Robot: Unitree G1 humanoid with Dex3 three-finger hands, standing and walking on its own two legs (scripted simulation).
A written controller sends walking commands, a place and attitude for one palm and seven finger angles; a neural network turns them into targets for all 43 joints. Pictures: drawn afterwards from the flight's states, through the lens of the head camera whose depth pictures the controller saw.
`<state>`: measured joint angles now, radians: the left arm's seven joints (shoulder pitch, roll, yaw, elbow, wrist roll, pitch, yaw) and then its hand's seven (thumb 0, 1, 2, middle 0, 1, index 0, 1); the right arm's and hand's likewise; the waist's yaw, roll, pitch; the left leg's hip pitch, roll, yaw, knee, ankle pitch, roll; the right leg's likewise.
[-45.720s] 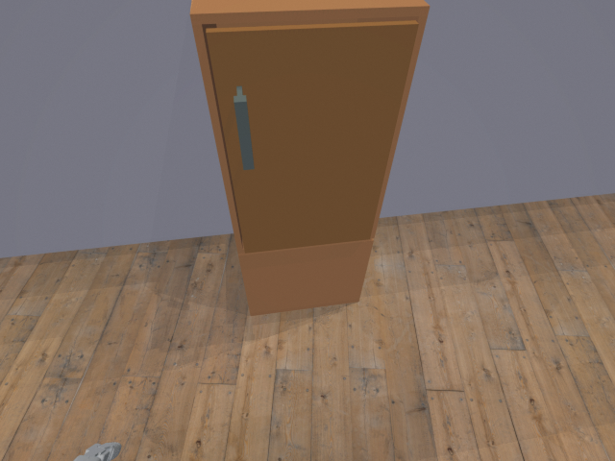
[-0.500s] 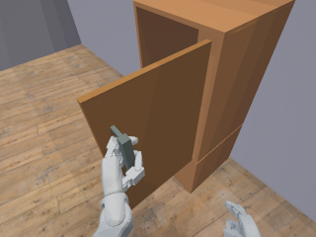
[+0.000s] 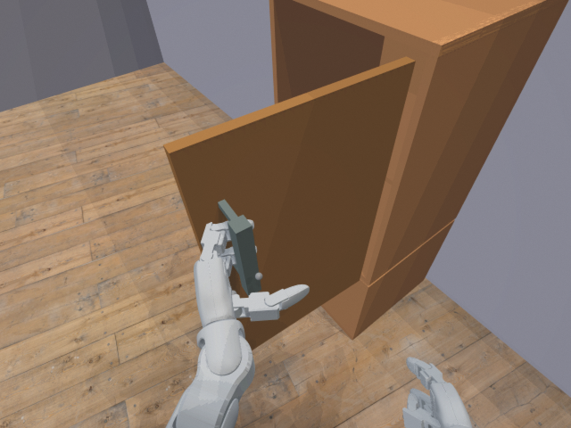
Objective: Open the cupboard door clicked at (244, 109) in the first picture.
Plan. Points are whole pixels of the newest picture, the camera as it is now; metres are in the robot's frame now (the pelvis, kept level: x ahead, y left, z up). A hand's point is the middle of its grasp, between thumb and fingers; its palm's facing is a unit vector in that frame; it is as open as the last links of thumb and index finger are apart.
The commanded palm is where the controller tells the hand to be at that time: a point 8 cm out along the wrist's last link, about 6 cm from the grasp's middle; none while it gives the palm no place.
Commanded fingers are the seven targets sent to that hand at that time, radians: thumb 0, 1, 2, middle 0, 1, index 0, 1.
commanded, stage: open thumb and fingers to let go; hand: left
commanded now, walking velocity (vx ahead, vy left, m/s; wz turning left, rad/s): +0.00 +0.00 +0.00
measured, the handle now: (239, 249) +0.34 +0.09 +0.09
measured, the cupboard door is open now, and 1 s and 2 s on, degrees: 86 90 89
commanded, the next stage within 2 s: slide the hand sideways off the handle in 0.34 s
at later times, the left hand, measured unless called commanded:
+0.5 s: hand (260, 282) +0.28 +0.05 +0.09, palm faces +0.21 -0.98 -0.03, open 15.5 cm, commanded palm +0.24 +0.08 +0.09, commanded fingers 0.00 -0.50 0.30 -0.15 -0.30 -0.15 -0.30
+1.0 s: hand (254, 313) +0.24 +0.06 +0.09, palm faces -0.16 -0.99 +0.00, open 16.1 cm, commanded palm +0.22 +0.12 +0.09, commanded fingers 0.00 -0.50 0.30 -0.15 -0.30 -0.15 -0.30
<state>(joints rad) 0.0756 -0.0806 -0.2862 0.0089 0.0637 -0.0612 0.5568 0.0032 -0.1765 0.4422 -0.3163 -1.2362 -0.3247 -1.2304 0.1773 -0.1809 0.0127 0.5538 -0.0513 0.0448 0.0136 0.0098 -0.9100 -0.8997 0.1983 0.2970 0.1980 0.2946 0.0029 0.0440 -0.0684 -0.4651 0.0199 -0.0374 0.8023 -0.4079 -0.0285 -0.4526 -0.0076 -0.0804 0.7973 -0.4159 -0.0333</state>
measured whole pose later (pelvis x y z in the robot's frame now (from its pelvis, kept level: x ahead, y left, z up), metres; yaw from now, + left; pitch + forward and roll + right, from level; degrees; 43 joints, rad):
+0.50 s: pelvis -0.01 +0.01 +0.00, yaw +0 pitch +3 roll +0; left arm 0.04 -0.07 -0.30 0.03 0.08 -0.05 0.50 -0.01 -0.50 0.31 -0.28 -0.52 -0.26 -0.54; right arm 0.17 -0.17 0.03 0.56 -0.04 0.05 0.03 0.01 -0.91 -0.90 0.20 0.30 0.20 0.29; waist 0.01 0.04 -0.06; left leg -0.47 0.02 -0.03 0.81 -0.40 -0.02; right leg -0.46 -0.01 -0.07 0.80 -0.40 -0.03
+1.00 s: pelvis +0.00 +0.01 +0.00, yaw -2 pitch +4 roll +0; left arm 0.26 0.07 -0.24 -0.16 -0.04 -0.14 0.06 -0.02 -0.50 0.30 -0.19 -0.33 -0.19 -0.32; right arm 0.24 -0.19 0.05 0.46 0.00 -0.02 0.00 0.01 -0.91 -0.90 0.20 0.30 0.20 0.29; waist -0.01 0.03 -0.06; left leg -0.47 0.02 0.01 0.81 -0.41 -0.01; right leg -0.48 -0.01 -0.03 0.82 -0.41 -0.02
